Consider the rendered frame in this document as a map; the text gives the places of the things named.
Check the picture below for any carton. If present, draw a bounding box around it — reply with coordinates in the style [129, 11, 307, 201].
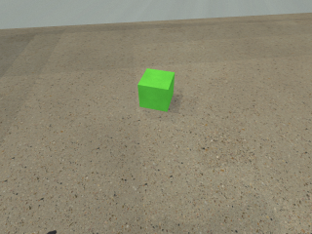
[137, 68, 175, 112]

